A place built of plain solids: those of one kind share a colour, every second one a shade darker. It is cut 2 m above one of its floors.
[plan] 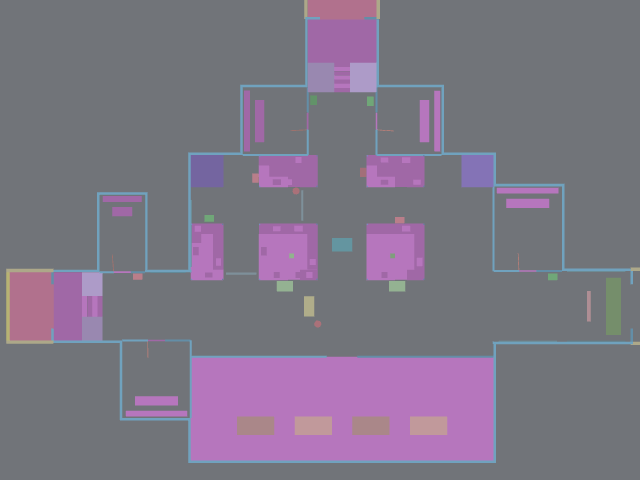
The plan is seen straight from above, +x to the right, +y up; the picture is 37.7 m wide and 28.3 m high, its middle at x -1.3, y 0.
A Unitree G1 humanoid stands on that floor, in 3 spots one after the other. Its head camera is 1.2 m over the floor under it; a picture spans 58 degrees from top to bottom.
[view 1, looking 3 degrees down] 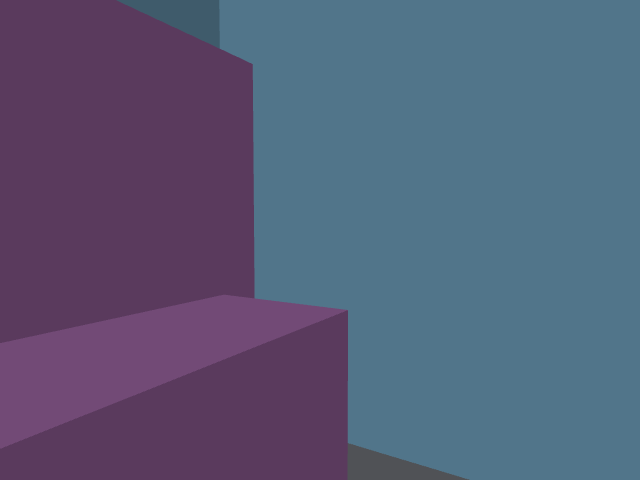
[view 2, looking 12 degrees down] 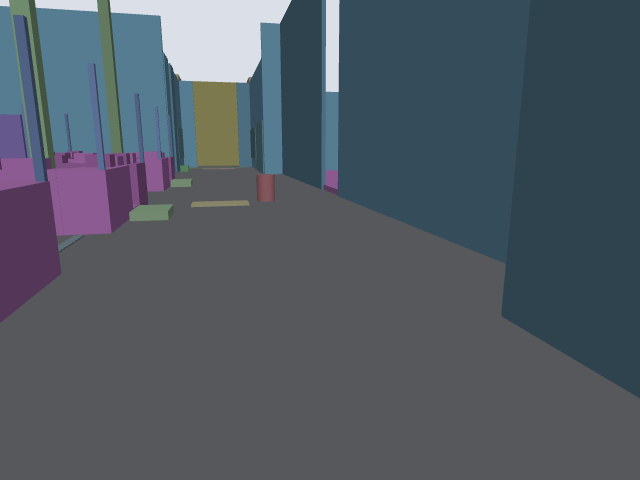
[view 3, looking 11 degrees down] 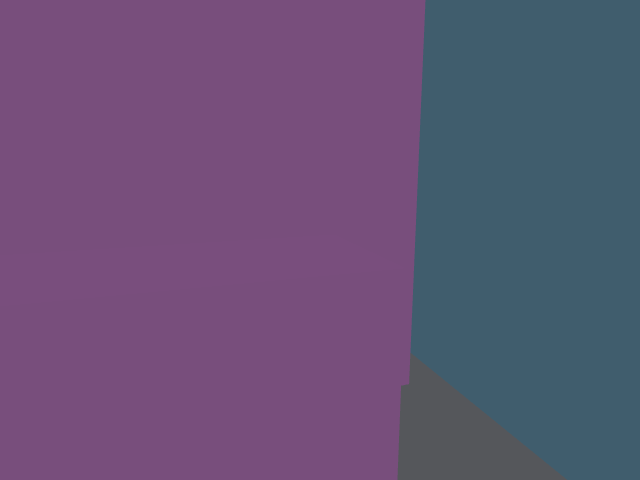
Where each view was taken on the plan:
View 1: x -3.94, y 7.01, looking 121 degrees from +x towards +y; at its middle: wall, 2.34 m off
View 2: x -11.52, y -3.91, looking -13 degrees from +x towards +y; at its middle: ground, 5.77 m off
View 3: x -12.96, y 0.39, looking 71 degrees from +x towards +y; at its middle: piece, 1.58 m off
